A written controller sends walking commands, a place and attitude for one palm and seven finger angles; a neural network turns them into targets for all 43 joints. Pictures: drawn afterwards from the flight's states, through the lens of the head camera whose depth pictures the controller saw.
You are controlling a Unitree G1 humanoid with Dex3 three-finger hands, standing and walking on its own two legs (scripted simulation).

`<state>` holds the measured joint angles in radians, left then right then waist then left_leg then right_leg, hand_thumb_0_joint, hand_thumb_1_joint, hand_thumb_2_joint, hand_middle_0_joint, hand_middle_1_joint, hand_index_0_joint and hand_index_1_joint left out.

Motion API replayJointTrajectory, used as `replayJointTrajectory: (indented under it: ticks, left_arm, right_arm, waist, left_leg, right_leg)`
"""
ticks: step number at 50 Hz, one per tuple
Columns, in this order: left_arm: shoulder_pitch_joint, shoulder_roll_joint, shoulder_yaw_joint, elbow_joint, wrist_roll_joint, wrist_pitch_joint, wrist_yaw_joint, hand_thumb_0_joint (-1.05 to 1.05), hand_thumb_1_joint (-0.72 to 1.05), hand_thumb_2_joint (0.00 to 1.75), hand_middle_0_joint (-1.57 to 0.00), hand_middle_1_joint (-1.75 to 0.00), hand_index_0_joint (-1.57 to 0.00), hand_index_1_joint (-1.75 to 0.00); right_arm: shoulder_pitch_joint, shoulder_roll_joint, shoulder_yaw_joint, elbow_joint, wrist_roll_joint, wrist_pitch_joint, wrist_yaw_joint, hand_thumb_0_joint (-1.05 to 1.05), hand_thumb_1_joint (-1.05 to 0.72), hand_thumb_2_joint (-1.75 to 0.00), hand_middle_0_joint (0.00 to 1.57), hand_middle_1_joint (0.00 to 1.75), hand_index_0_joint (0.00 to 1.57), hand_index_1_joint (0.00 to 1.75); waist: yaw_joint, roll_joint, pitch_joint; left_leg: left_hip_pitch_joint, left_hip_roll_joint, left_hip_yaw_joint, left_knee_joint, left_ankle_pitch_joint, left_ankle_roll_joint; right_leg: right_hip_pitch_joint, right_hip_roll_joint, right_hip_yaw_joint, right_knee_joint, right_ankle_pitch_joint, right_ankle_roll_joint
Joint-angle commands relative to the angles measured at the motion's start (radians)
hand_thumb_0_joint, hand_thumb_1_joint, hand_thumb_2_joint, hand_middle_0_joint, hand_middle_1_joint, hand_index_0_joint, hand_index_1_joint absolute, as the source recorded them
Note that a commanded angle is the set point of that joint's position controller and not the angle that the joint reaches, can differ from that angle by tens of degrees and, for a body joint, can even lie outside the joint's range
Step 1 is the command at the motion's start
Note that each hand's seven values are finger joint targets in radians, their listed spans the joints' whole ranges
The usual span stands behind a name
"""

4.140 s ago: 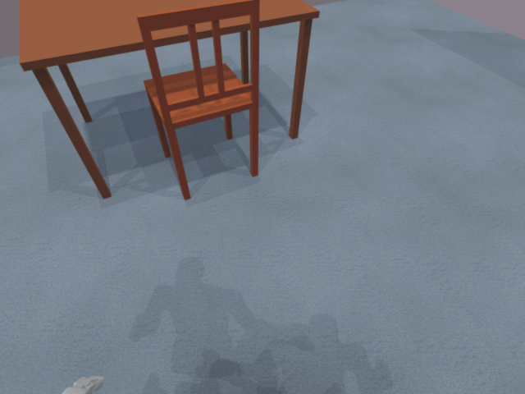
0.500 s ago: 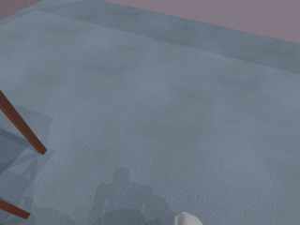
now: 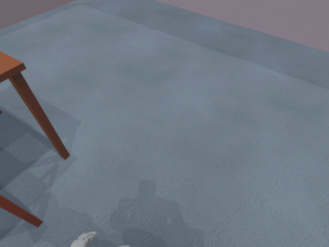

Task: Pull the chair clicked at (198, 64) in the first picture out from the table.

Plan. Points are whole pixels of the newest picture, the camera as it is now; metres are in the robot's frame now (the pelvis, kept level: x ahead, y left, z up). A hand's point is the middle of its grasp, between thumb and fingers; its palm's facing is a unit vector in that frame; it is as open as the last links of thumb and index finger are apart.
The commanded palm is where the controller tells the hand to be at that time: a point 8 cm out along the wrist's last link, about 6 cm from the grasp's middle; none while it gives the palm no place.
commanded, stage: turn to face it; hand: left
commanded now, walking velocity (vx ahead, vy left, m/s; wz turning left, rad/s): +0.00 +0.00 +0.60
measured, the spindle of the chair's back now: out of the picture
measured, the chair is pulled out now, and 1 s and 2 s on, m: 0.00 0.00 0.00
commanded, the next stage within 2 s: take the last steps up to it in 1.56 s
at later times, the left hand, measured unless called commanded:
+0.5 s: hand out of the picture +0.05 +0.21 -0.14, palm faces +0.29 -0.91 -0.29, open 7.4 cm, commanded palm none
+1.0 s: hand out of the picture -0.12 +0.17 -0.17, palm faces +0.60 -0.75 -0.26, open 7.4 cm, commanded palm none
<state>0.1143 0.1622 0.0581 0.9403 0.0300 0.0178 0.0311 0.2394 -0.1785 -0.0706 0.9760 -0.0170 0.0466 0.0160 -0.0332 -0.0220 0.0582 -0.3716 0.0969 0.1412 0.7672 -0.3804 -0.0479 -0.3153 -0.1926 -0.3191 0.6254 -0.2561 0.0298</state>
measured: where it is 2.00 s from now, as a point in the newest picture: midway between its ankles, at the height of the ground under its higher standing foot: outside the picture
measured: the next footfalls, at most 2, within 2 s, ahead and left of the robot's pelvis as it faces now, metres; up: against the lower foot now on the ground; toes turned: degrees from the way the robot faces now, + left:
left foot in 0.02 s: +0.06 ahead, +0.11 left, +0.00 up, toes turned +10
right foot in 0.52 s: +0.08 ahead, -0.14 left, +0.00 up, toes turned +15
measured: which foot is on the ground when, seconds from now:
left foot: up 0.00-0.00, down 0.02-0.52, up 0.54-0.94, down 0.96-1.00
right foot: down 0.00-0.02, up 0.04-0.50, down 0.52-0.96, up 0.98-1.00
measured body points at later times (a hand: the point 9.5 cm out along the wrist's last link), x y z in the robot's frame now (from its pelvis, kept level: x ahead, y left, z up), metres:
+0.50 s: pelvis +0.00 -0.02 +0.01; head +0.05 -0.02 +0.46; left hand +0.04 +0.26 -0.12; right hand +0.14 -0.26 -0.14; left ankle +0.03 +0.10 -0.72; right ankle +0.03 -0.15 -0.71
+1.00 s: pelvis -0.02 -0.02 +0.00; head +0.01 +0.02 +0.45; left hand -0.16 +0.21 -0.15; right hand +0.23 -0.17 -0.12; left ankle -0.10 +0.06 -0.72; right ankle +0.03 -0.15 -0.70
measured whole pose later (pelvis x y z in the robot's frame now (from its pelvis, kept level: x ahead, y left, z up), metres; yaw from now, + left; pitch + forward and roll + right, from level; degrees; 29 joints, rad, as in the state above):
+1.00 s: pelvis -0.02 -0.02 +0.00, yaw +36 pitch +1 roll +1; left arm 0.25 0.27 0.07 0.92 0.02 0.05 0.01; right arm 0.10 -0.25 -0.06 0.90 -0.01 0.04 0.03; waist 0.03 -0.06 0.10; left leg -0.27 0.02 0.09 0.61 -0.34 0.02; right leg -0.34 -0.20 -0.21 0.82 -0.49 0.07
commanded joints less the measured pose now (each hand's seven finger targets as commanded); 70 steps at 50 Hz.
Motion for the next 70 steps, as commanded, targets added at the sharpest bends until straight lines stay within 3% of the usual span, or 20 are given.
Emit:
replayJointTrajectory:
  ticks: [1, 3, 8, 18, 23, 25, 26, 30, 32, 41, 46, 47, 48, 49, 54, 61, 66, 67, 69, 70]
  left_arm:
    - [-0.009, 0.087, 0.035, -0.147, -0.019, 0.019, -0.011, 0.00, 0.90, 0.90, -0.20, -0.30, -0.20, -0.30]
    - [-0.074, 0.096, 0.039, -0.157, -0.005, 0.019, -0.015, 0.00, 0.90, 0.90, -0.20, -0.30, -0.20, -0.30]
    - [0.048, 0.138, 0.045, -0.082, -0.011, 0.011, -0.024, 0.00, 0.90, 0.90, -0.20, -0.30, -0.20, -0.30]
    - [0.009, 0.154, 0.034, -0.121, -0.022, 0.013, -0.010, 0.00, 0.90, 0.90, -0.20, -0.30, -0.20, -0.30]
    - [0.118, 0.163, 0.031, -0.113, -0.029, 0.001, -0.002, 0.00, 0.90, 0.90, -0.20, -0.30, -0.20, -0.30]
    - [0.193, 0.230, 0.048, -0.110, -0.017, -0.015, 0.006, 0.00, 0.90, 0.90, -0.20, -0.30, -0.20, -0.30]
    - [0.181, 0.322, 0.061, -0.127, 0.000, -0.020, 0.009, 0.00, 0.90, 0.90, -0.20, -0.30, -0.20, -0.30]
    - [0.004, 0.214, 0.027, -0.173, -0.011, -0.022, 0.007, 0.00, 0.90, 0.90, -0.20, -0.30, -0.20, -0.30]
    - [0.029, 0.207, 0.024, -0.166, -0.009, -0.028, 0.006, 0.00, 0.90, 0.90, -0.20, -0.30, -0.20, -0.30]
    - [0.185, 0.280, 0.043, -0.100, 0.001, -0.016, 0.000, 0.00, 0.90, 0.90, -0.20, -0.30, -0.20, -0.30]
    - [0.166, 0.282, 0.056, -0.087, -0.013, -0.003, -0.006, 0.00, 0.90, 0.90, -0.20, -0.30, -0.20, -0.30]
    - [0.167, 0.248, 0.053, -0.106, -0.020, 0.001, -0.013, 0.00, 0.90, 0.90, -0.20, -0.30, -0.20, -0.30]
    - [0.105, 0.176, 0.029, -0.159, -0.020, 0.002, -0.022, 0.00, 0.90, 0.90, -0.20, -0.30, -0.20, -0.30]
    - [0.040, 0.189, 0.024, -0.172, -0.010, 0.015, -0.013, 0.00, 0.90, 0.90, -0.20, -0.30, -0.20, -0.30]
    - [0.073, 0.191, 0.035, -0.109, -0.019, 0.015, -0.023, 0.00, 0.90, 0.90, -0.20, -0.30, -0.20, -0.30]
    - [0.016, 0.171, 0.023, -0.143, -0.024, 0.012, -0.014, 0.00, 0.90, 0.90, -0.20, -0.30, -0.20, -0.30]
    - [0.118, 0.175, 0.021, -0.129, -0.029, -0.007, -0.008, 0.00, 0.90, 0.90, -0.20, -0.30, -0.20, -0.30]
    - [0.159, 0.193, 0.026, -0.120, -0.025, -0.018, -0.005, 0.00, 0.90, 0.90, -0.20, -0.30, -0.20, -0.30]
    - [0.187, 0.339, 0.047, -0.124, -0.003, -0.031, 0.003, 0.00, 0.90, 0.90, -0.20, -0.30, -0.20, -0.30]
    - [0.178, 0.310, 0.046, -0.126, -0.011, -0.031, 0.007, 0.00, 0.90, 0.90, -0.20, -0.30, -0.20, -0.30]
  right_arm:
    - [0.172, -0.257, -0.061, -0.070, -0.019, -0.031, -0.005, 0.00, -0.90, -0.90, 0.20, 0.30, 0.20, 0.30]
    - [0.118, -0.263, -0.065, -0.074, -0.014, -0.040, -0.024, 0.00, -0.90, -0.90, 0.20, 0.30, 0.20, 0.30]
    - [-0.006, -0.200, -0.034, -0.117, -0.001, -0.061, -0.035, 0.00, -0.90, -0.90, 0.20, 0.30, 0.20, 0.30]
    - [0.011, -0.250, -0.050, -0.113, -0.007, -0.032, -0.025, 0.00, -0.90, -0.90, 0.20, 0.30, 0.20, 0.30]
    - [-0.077, -0.258, -0.058, -0.139, -0.004, -0.016, -0.015, 0.00, -0.90, -0.90, 0.20, 0.30, 0.20, 0.30]
    - [-0.088, -0.194, -0.052, -0.161, 0.010, -0.012, -0.007, 0.00, -0.90, -0.90, 0.20, 0.30, 0.20, 0.30]
    - [-0.088, -0.130, -0.041, -0.191, 0.012, -0.013, -0.002, 0.00, -0.90, -0.90, 0.20, 0.30, 0.20, 0.30]
    - [-0.071, -0.172, -0.052, -0.132, -0.007, 0.012, 0.016, 0.00, -0.90, -0.90, 0.20, 0.30, 0.20, 0.30]
    - [-0.060, -0.158, -0.044, -0.121, -0.004, 0.016, 0.020, 0.00, -0.90, -0.90, 0.20, 0.30, 0.20, 0.30]
    - [-0.199, -0.131, -0.015, -0.156, 0.006, 0.005, 0.021, 0.00, -0.90, -0.90, 0.20, 0.30, 0.20, 0.30]
    - [-0.092, -0.171, -0.018, -0.133, 0.005, -0.020, 0.013, 0.00, -0.90, -0.90, 0.20, 0.30, 0.20, 0.30]
    - [-0.029, -0.257, -0.040, -0.125, -0.002, -0.030, 0.009, 0.00, -0.90, -0.90, 0.20, 0.30, 0.20, 0.30]
    - [0.036, -0.366, -0.067, -0.119, 0.000, -0.030, 0.005, 0.00, -0.90, -0.90, 0.20, 0.30, 0.20, 0.30]
    - [0.095, -0.359, -0.065, -0.084, 0.004, -0.029, -0.006, 0.00, -0.90, -0.90, 0.20, 0.30, 0.20, 0.30]
    - [-0.090, -0.257, -0.032, -0.134, -0.001, -0.039, -0.024, 0.00, -0.90, -0.90, 0.20, 0.30, 0.20, 0.30]
    - [-0.048, -0.264, -0.041, -0.121, -0.006, -0.028, -0.021, 0.00, -0.90, -0.90, 0.20, 0.30, 0.20, 0.30]
    - [-0.101, -0.252, -0.044, -0.137, -0.002, -0.019, -0.019, 0.00, -0.90, -0.90, 0.20, 0.30, 0.20, 0.30]
    - [-0.101, -0.230, -0.042, -0.140, 0.004, -0.020, -0.016, 0.00, -0.90, -0.90, 0.20, 0.30, 0.20, 0.30]
    - [-0.060, -0.136, -0.026, -0.171, 0.012, -0.020, -0.008, 0.00, -0.90, -0.90, 0.20, 0.30, 0.20, 0.30]
    - [-0.075, -0.178, -0.036, -0.155, 0.002, -0.004, -0.011, 0.00, -0.90, -0.90, 0.20, 0.30, 0.20, 0.30]
  waist:
    - [-0.063, 0.421, -0.022]
    - [-0.042, 0.291, -0.080]
    - [0.016, 0.149, -0.147]
    - [-0.017, 0.160, -0.129]
    - [0.033, 0.179, -0.136]
    - [0.074, -0.013, -0.147]
    - [0.076, -0.314, -0.100]
    - [-0.007, -0.111, -0.008]
    - [0.003, -0.159, -0.019]
    - [0.093, -0.203, -0.080]
    - [0.035, -0.148, -0.159]
    - [-0.004, 0.053, -0.204]
    - [-0.047, 0.337, -0.181]
    - [-0.069, 0.258, -0.187]
    - [0.022, 0.175, -0.098]
    - [-0.004, 0.167, -0.106]
    - [0.049, 0.172, -0.129]
    - [0.071, 0.119, -0.137]
    - [0.073, -0.265, -0.144]
    - [0.082, -0.262, -0.135]
  left_leg:
    - [0.145, 0.327, -0.574, -0.520, 0.248, 0.198]
    - [0.130, 0.303, -0.593, -0.516, 0.177, 0.228]
    - [0.269, 0.147, -0.324, -0.424, 0.531, 0.192]
    - [0.294, 0.143, -0.472, -0.411, 0.499, 0.236]
    - [0.121, 0.083, -0.500, -0.357, 0.444, 0.194]
    - [-0.109, -0.038, -0.408, -0.174, 0.183, 0.092]
    - [-0.284, -0.191, -0.192, 0.089, -0.153, 0.004]
    - [-0.211, -0.079, -0.192, 0.480, 0.000, -0.004]
    - [-0.209, -0.069, -0.157, 0.470, 0.027, -0.022]
    - [-0.091, -0.071, -0.052, 0.072, -0.090, -0.022]
    - [0.176, -0.072, -0.022, -0.330, 0.141, 0.015]
    - [0.381, 0.061, -0.197, -0.395, 0.371, 0.078]
    - [0.484, 0.316, -0.492, -0.395, 0.788, 0.202]
    - [0.453, 0.337, -0.491, -0.376, 0.872, 0.260]
    - [0.281, 0.133, -0.300, -0.384, 0.745, 0.194]
    - [0.296, 0.126, -0.402, -0.372, 0.687, 0.227]
    - [0.177, 0.077, -0.435, -0.282, 0.632, 0.181]
    - [0.108, 0.032, -0.405, -0.218, 0.504, 0.136]
    - [-0.177, -0.173, -0.194, 0.173, -0.228, 0.017]
    - [-0.140, -0.125, -0.258, 0.320, -0.229, 0.028]
  right_leg:
    - [-0.335, 0.064, 0.103, 0.361, -0.407, 0.065]
    - [-0.384, 0.066, 0.292, 0.601, -0.277, 0.043]
    - [-0.305, 0.079, 0.306, 0.534, -0.091, 0.069]
    - [-0.199, 0.131, 0.321, 0.258, -0.191, 0.067]
    - [0.057, 0.176, 0.299, -0.024, -0.092, 0.041]
    - [0.295, 0.021, 0.429, -0.331, -0.039, -0.010]
    - [0.297, -0.265, 0.715, -0.414, -0.023, -0.133]
    - [0.059, -0.135, 0.424, -0.340, 0.108, -0.137]
    - [0.099, -0.118, 0.340, -0.318, 0.178, -0.130]
    - [0.257, -0.180, 0.265, -0.231, 0.433, -0.155]
    - [0.201, -0.160, 0.155, -0.022, 0.438, -0.060]
    - [0.002, -0.093, 0.113, 0.164, 0.237, 0.005]
    - [-0.288, 0.029, 0.123, 0.369, -0.382, 0.075]
    - [-0.316, 0.036, 0.240, 0.475, -0.400, 0.065]
    - [-0.237, 0.064, 0.291, 0.514, -0.164, 0.077]
    - [-0.166, 0.121, 0.296, 0.273, -0.191, 0.073]
    - [0.085, 0.167, 0.271, -0.073, -0.029, 0.050]
    - [0.194, 0.134, 0.289, -0.219, 0.090, 0.045]
    - [0.321, -0.294, 0.660, -0.315, 0.379, -0.143]
    - [0.200, -0.280, 0.645, -0.337, 0.315, -0.181]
